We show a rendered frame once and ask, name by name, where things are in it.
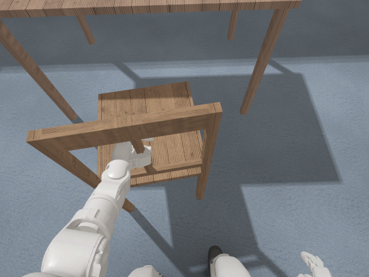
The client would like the robot right foot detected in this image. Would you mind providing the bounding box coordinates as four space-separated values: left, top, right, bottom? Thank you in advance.
208 245 223 272

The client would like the chair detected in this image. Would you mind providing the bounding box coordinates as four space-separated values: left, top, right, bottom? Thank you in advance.
26 81 223 212

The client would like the table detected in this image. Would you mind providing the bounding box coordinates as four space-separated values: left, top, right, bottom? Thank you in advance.
0 0 302 120

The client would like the left robot forearm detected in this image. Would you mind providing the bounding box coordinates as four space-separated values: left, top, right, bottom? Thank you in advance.
41 160 131 272

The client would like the right robot hand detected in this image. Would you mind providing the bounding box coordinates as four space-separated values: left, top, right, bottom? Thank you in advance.
298 252 333 277

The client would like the left robot upper arm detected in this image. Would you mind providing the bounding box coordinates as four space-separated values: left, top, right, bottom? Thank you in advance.
22 229 110 277

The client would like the left robot hand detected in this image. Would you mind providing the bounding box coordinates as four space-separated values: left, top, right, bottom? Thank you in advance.
111 137 154 169

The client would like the robot right thigh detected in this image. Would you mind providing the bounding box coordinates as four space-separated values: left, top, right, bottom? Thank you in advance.
210 256 251 277

